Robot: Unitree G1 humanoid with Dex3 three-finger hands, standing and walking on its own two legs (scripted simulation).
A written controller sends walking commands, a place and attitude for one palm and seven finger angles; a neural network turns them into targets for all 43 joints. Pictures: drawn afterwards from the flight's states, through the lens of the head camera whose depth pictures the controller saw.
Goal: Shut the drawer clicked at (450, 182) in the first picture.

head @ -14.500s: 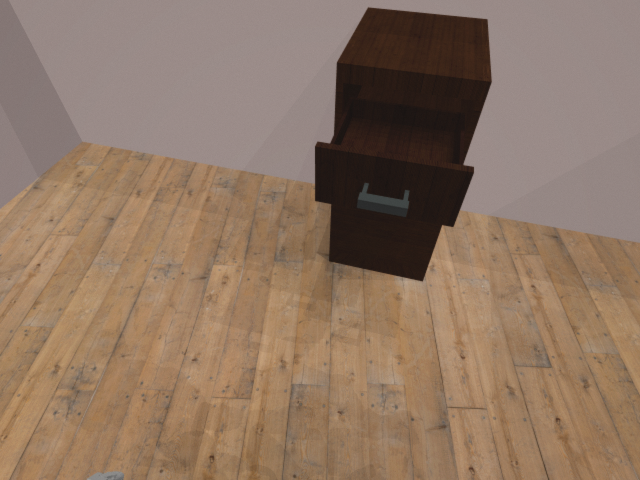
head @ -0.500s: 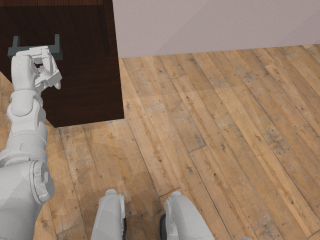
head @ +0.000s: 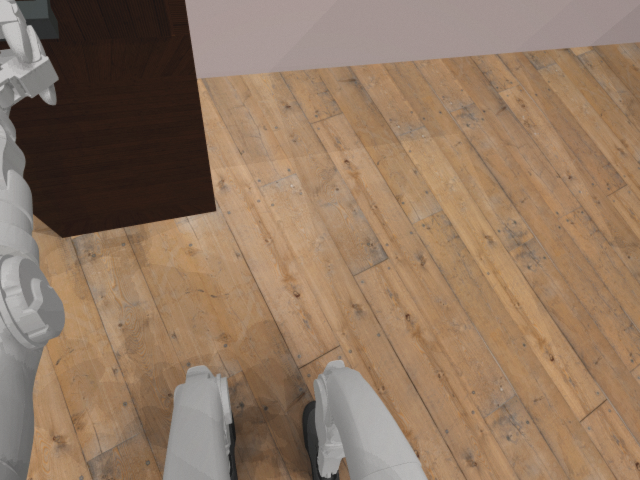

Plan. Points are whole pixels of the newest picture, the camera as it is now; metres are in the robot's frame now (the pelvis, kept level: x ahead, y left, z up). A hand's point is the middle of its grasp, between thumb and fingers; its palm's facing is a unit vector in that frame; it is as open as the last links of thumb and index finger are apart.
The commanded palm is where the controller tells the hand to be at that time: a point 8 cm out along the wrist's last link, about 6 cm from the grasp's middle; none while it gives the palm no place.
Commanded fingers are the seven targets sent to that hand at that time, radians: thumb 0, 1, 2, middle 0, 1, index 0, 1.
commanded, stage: push the drawer shut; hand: left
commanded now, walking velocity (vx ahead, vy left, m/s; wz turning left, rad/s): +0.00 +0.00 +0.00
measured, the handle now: out of the picture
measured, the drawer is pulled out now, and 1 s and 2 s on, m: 0.01 0.00 0.00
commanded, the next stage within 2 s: pull the fist back off the drawer in 0.38 s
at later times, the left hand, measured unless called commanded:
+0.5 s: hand (24, 54) +0.57 +0.26 +0.07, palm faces +0.15 -0.99 -0.05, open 3.2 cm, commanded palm +0.62 +0.25 +0.07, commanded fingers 0.00 0.90 0.90 -1.40 -1.60 -1.40 -1.60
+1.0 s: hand (41, 53) +0.57 +0.24 +0.07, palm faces +0.17 -0.98 -0.02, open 3.4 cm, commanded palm +0.55 +0.25 +0.07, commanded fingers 0.00 0.90 0.90 -1.40 -1.60 -1.40 -1.60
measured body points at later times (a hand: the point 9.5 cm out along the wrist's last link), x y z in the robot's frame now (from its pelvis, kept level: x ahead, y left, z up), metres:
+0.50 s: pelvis -0.01 +0.00 -0.01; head +0.18 +0.07 +0.39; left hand +0.56 +0.31 +0.07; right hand -0.02 -0.26 -0.09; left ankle +0.07 +0.11 -0.58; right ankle +0.04 -0.12 -0.58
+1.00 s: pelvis +0.00 +0.00 +0.01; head +0.19 +0.06 +0.41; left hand +0.55 +0.29 +0.08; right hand -0.01 -0.25 -0.09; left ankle +0.07 +0.11 -0.58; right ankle +0.04 -0.12 -0.58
